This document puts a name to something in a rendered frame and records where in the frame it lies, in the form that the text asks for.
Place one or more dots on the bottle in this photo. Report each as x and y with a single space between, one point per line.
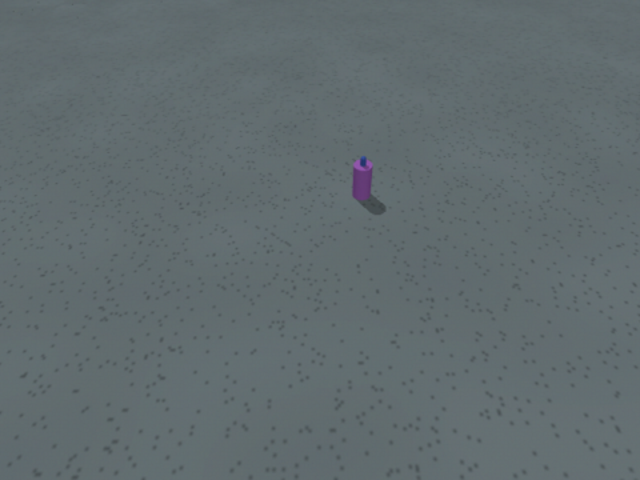
362 176

